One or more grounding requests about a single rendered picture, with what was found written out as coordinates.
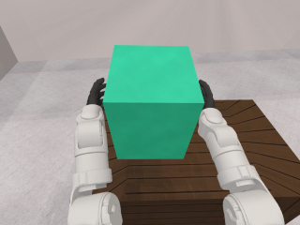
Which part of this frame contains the right robot hand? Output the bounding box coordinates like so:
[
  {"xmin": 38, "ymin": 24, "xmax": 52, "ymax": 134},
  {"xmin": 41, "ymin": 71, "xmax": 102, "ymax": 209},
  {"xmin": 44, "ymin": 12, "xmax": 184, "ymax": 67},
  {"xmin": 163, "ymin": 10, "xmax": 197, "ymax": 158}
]
[{"xmin": 199, "ymin": 79, "xmax": 216, "ymax": 110}]

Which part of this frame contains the pedestal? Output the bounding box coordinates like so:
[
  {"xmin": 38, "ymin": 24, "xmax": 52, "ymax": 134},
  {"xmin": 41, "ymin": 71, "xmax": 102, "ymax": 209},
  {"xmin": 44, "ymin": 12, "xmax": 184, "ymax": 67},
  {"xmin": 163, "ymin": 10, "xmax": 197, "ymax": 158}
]
[{"xmin": 69, "ymin": 99, "xmax": 300, "ymax": 225}]

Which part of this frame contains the robot right forearm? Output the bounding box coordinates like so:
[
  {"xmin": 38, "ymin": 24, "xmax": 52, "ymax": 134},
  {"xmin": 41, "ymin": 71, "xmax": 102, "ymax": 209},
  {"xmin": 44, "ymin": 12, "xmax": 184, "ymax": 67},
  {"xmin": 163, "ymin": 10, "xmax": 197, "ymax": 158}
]
[{"xmin": 198, "ymin": 108, "xmax": 285, "ymax": 224}]

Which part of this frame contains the left robot upper arm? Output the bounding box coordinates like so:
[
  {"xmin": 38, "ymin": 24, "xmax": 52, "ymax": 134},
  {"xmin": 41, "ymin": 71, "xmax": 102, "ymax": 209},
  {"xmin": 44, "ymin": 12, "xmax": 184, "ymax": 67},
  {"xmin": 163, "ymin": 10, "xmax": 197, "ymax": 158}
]
[{"xmin": 67, "ymin": 191, "xmax": 123, "ymax": 225}]

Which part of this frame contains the robot left forearm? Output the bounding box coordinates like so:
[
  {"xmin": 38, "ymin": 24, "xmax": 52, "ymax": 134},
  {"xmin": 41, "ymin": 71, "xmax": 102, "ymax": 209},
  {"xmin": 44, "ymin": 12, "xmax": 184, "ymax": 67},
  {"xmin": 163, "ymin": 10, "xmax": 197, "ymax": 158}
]
[{"xmin": 67, "ymin": 104, "xmax": 113, "ymax": 225}]

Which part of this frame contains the left robot hand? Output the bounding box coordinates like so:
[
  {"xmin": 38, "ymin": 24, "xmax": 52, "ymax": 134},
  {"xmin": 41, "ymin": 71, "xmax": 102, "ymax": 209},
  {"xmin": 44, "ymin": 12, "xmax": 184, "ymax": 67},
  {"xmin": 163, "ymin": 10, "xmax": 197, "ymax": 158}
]
[{"xmin": 86, "ymin": 78, "xmax": 106, "ymax": 111}]

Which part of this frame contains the right robot upper arm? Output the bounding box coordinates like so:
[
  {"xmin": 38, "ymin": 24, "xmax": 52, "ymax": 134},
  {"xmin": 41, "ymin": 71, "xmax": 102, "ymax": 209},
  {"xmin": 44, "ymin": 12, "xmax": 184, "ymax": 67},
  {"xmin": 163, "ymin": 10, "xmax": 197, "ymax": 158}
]
[{"xmin": 223, "ymin": 189, "xmax": 284, "ymax": 225}]

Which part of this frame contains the carton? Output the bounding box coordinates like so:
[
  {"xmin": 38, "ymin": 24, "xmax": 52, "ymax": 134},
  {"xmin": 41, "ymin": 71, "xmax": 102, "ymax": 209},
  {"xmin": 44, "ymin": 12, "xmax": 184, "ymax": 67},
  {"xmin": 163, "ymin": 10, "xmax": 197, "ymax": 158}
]
[{"xmin": 102, "ymin": 45, "xmax": 204, "ymax": 159}]

